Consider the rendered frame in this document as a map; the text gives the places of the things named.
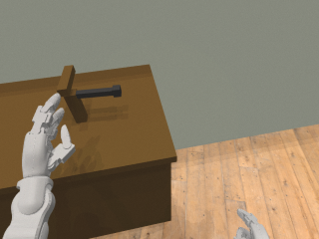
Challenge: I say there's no counter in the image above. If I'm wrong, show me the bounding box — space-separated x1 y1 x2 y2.
0 64 177 239

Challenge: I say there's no robot left forearm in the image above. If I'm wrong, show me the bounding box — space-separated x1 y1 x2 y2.
2 175 56 239

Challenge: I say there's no robot left hand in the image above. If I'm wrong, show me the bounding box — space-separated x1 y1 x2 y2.
22 93 76 178

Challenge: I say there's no tap lever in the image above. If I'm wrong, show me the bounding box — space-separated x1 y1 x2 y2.
76 85 122 99

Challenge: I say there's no robot right hand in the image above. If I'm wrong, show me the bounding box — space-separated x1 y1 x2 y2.
233 208 270 239

